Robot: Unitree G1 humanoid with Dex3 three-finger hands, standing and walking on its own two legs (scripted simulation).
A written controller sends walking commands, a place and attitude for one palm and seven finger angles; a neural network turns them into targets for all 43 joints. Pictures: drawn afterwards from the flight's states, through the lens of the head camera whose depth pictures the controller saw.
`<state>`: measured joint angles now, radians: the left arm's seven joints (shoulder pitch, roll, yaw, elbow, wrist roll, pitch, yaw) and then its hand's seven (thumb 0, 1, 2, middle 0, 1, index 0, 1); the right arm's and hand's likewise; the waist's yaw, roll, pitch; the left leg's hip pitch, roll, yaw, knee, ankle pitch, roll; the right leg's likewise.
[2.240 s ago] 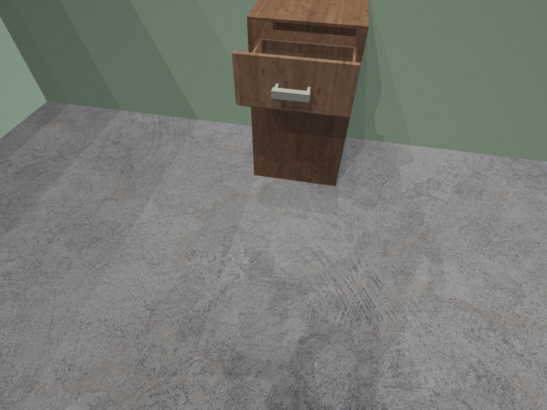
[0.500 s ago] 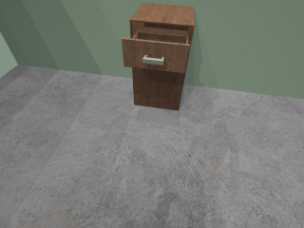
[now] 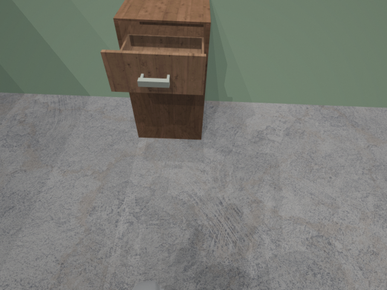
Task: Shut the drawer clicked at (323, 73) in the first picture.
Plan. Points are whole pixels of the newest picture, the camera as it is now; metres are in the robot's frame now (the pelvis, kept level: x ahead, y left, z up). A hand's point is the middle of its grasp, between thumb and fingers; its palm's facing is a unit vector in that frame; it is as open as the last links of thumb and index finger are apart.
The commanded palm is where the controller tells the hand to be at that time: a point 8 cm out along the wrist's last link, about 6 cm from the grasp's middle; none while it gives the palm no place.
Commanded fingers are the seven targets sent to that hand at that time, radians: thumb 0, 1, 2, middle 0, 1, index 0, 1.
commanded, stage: walk to a spot facing it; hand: left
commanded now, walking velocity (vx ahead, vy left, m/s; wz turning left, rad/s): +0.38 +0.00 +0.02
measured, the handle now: (154, 79) +0.86 +0.20 -0.06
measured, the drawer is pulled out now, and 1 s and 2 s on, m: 0.30 0.30 0.30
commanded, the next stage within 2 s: turn to face it in 0.64 s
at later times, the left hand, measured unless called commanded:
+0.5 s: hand (88, 258) +0.22 +0.28 -0.17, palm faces -0.03 -0.99 -0.15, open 7.4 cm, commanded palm none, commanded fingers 0.00 0.90 0.90 -0.20 -0.30 -0.20 -0.30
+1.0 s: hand (147, 184) +0.44 +0.17 -0.16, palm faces -0.26 -0.95 -0.18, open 7.4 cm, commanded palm none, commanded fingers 0.00 0.90 0.90 -0.20 -0.30 -0.20 -0.30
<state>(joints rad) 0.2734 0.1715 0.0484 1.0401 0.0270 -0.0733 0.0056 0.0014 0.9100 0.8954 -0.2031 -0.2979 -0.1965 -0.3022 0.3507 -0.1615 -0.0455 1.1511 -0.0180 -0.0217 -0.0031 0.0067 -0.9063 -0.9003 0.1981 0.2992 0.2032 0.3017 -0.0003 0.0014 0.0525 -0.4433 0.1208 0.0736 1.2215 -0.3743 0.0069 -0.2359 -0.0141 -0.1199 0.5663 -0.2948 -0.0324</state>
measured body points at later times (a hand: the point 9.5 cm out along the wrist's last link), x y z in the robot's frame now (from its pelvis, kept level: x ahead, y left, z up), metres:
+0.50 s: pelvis +0.20 +0.10 +0.01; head +0.21 +0.13 +0.46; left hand +0.22 +0.33 -0.16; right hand +0.22 -0.14 -0.12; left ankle +0.22 +0.15 -0.73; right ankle +0.19 -0.05 -0.62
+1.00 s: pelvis +0.27 +0.05 +0.00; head +0.28 +0.04 +0.44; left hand +0.45 +0.22 -0.14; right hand +0.16 -0.13 -0.17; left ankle +0.24 +0.17 -0.69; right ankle +0.29 -0.05 -0.73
